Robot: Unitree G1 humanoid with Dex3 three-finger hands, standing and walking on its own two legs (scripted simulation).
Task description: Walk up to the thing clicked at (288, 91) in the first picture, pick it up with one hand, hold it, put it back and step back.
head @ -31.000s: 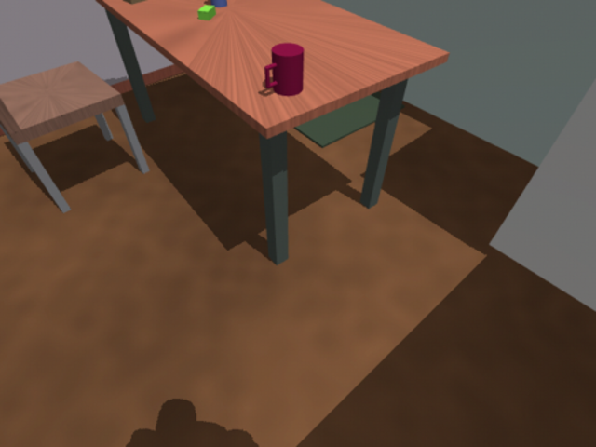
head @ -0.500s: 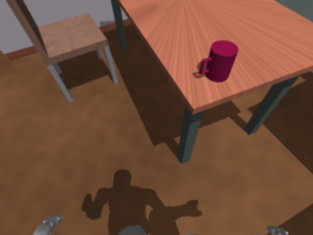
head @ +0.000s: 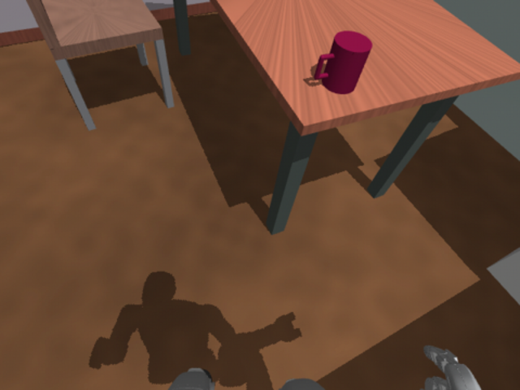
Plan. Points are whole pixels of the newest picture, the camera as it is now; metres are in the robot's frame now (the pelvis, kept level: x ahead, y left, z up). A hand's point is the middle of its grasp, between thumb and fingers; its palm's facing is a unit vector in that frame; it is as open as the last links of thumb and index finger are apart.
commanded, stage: step back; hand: right
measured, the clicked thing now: (339, 64) +0.80 -0.15 +0.03
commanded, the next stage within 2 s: stand in 2.00 s
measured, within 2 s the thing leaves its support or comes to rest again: neither
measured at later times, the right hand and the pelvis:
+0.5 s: hand out of the picture -0.09 -0.33 -0.17, palm faces -0.20 +0.90 -0.38, open 7.4 cm; pelvis -0.16 -0.07 -0.01, yaw +9 degrees
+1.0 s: hand out of the picture -0.15 -0.36 -0.15, palm faces -0.12 +0.93 -0.35, open 7.4 cm; pelvis -0.29 -0.11 +0.00, yaw +4 degrees
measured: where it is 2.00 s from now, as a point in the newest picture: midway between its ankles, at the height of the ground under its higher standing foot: outside the picture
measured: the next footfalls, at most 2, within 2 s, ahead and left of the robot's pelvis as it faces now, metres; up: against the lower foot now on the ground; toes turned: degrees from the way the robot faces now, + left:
right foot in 0.10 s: -0.04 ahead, -0.15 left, +0.00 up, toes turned +2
left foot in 0.52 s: -0.16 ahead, +0.05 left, +0.00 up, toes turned +7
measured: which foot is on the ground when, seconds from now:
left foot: down 0.00-0.14, up 0.16-0.50, down 0.52-0.88, up 0.90-1.00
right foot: up 0.00-0.08, down 0.10-0.56, up 0.58-0.82, down 0.84-1.00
